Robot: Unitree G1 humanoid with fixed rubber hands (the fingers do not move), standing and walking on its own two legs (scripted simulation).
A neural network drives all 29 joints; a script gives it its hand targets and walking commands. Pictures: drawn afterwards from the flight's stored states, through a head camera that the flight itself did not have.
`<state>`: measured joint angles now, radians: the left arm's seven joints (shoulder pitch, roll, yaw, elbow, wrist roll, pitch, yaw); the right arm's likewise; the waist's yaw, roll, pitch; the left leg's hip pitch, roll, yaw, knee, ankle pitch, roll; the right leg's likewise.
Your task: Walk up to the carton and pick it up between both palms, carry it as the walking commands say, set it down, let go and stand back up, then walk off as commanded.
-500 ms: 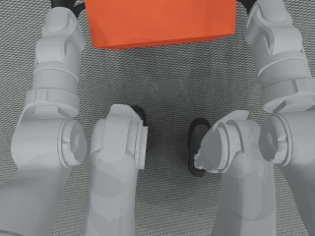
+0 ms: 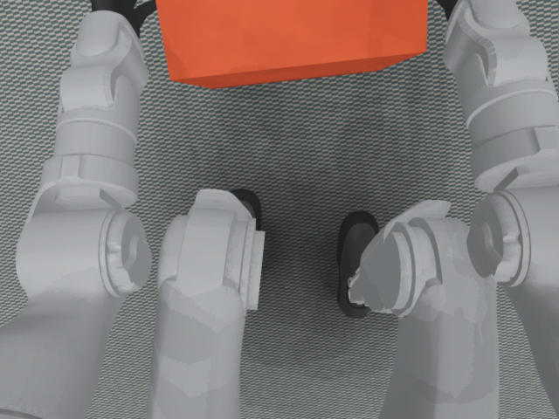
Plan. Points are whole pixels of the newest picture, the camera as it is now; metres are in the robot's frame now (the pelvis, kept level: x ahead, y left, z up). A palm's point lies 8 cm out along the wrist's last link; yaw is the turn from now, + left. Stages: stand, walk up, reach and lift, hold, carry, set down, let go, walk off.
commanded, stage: set down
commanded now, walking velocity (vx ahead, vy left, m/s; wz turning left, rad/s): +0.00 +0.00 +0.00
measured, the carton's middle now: out of the picture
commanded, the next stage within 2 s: none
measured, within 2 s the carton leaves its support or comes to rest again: neither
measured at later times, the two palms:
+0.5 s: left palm (120, 8) +0.51 +0.23 -0.18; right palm out of the picture +0.55 -0.12 -0.18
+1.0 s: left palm (120, 11) +0.50 +0.24 -0.19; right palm out of the picture +0.55 -0.12 -0.19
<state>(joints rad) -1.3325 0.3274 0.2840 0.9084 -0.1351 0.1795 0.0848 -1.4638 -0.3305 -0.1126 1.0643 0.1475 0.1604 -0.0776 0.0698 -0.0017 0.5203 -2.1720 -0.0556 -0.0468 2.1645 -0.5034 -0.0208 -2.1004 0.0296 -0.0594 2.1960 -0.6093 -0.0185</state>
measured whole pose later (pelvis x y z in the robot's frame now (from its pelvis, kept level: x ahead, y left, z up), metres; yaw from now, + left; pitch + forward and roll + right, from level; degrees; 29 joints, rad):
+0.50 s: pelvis +0.00 +0.00 -0.01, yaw +0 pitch +31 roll -2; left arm -1.33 0.33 0.28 0.97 -0.14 0.15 0.07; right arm -1.47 -0.33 -0.11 1.09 0.10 0.16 -0.04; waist 0.07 0.04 0.48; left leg -2.21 -0.05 -0.05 2.19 -0.51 -0.02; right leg -2.14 0.04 -0.06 2.22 -0.61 -0.02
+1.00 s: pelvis +0.00 +0.00 -0.01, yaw -1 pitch +30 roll -2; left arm -1.33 0.33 0.28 1.03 -0.14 0.07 0.06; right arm -1.47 -0.34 -0.11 1.12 0.12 0.11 -0.04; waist 0.08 0.04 0.48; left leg -2.21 -0.05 -0.05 2.19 -0.51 -0.02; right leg -2.15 0.04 -0.06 2.22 -0.61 -0.02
